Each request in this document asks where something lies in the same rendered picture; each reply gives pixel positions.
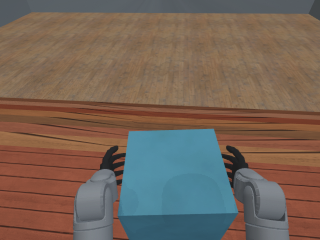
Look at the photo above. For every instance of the robot left hand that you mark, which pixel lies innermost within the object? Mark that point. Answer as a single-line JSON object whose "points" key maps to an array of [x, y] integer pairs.
{"points": [[109, 158]]}

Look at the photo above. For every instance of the robot right hand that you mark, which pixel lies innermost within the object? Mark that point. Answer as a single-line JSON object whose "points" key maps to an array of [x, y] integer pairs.
{"points": [[238, 162]]}

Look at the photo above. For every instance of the carton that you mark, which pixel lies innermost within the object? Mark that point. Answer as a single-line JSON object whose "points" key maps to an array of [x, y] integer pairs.
{"points": [[175, 186]]}

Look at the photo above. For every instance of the robot left forearm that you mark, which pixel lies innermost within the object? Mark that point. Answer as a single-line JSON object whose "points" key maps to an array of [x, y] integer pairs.
{"points": [[93, 213]]}

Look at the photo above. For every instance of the robot right forearm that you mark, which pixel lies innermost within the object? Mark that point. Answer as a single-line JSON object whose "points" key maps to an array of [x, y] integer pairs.
{"points": [[264, 205]]}

